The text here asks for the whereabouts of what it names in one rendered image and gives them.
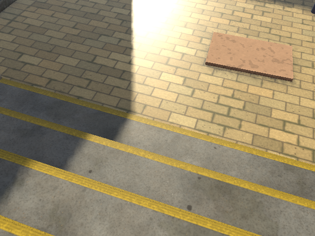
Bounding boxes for stairs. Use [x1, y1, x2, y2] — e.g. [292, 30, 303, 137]
[0, 78, 315, 236]

